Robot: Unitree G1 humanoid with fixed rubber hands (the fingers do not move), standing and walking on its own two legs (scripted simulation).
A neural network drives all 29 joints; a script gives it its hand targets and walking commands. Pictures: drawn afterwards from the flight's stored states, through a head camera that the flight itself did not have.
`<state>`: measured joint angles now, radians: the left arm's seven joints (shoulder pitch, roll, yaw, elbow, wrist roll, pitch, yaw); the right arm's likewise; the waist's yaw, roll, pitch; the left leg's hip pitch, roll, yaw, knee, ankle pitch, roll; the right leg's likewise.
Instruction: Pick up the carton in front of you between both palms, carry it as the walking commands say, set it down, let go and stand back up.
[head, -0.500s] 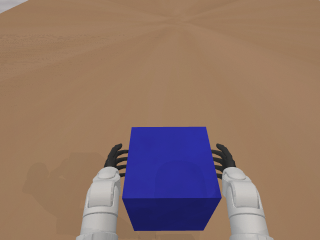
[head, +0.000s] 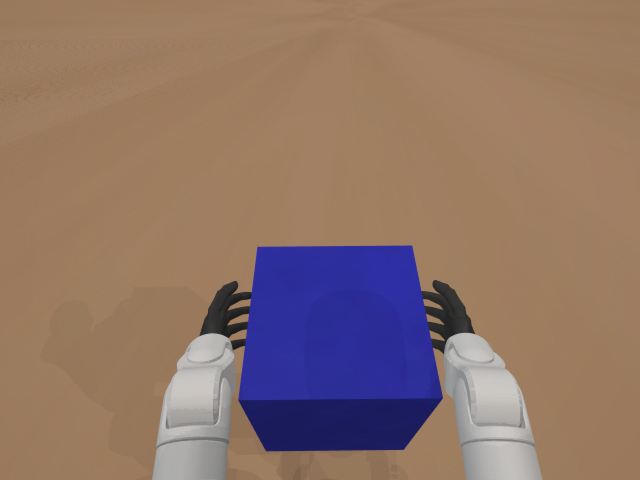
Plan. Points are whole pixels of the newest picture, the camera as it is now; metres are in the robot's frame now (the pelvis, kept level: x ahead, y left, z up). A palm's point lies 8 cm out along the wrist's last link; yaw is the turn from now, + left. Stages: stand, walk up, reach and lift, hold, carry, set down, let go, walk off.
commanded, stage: carry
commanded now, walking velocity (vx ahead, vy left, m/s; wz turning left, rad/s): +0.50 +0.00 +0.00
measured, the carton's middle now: (334, 354) +0.31 +0.00 -0.05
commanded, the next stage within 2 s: none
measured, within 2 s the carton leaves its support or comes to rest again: neither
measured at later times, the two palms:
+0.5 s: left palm (255, 221) +0.51 +0.13 +0.02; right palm (433, 216) +0.52 -0.17 +0.02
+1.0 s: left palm (260, 194) +0.58 +0.13 +0.02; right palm (426, 192) +0.59 -0.17 +0.02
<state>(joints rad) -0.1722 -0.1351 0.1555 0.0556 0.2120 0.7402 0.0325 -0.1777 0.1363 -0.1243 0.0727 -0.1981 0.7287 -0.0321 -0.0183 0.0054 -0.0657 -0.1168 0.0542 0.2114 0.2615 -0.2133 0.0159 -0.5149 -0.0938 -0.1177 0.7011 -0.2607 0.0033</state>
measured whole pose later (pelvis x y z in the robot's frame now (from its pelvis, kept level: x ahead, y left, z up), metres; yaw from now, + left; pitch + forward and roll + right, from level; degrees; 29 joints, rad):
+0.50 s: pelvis +0.23 -0.04 -0.01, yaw +3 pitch +2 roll -1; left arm -0.18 -0.14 0.15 0.06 0.18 0.68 0.04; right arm -0.17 0.13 -0.13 0.03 -0.19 0.69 -0.04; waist 0.00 0.03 0.00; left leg -0.35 0.07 0.16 0.43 -0.09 0.01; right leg -0.21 -0.06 -0.23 0.47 -0.29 -0.02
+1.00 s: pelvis +0.29 -0.03 -0.02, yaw +1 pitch +4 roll +0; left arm -0.20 -0.14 0.17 0.12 0.22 0.73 0.03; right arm -0.20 0.14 -0.16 0.12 -0.22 0.73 -0.02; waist 0.00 -0.01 -0.09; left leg -0.32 0.06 0.20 0.54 -0.28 0.02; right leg -0.16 -0.08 -0.19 0.51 -0.39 0.03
